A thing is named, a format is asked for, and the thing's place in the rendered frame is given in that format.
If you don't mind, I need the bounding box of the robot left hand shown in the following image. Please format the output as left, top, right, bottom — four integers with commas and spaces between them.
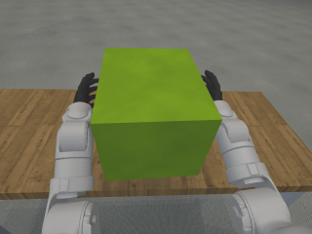
73, 72, 99, 108

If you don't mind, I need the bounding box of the carton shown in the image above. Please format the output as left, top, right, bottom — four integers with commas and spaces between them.
90, 48, 222, 181

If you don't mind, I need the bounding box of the right robot upper arm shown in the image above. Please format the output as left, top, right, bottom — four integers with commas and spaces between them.
230, 186, 312, 234

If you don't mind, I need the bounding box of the robot right forearm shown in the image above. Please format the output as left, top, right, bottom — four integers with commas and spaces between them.
214, 100, 292, 222

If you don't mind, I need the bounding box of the robot right hand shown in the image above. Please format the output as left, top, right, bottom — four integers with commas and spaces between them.
201, 70, 223, 101

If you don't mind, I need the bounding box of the robot left forearm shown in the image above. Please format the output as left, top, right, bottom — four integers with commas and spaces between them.
41, 101, 95, 234

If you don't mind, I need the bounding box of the table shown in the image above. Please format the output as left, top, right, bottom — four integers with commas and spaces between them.
0, 89, 312, 234

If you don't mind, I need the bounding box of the left robot upper arm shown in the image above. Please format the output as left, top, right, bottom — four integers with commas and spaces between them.
43, 200, 100, 234

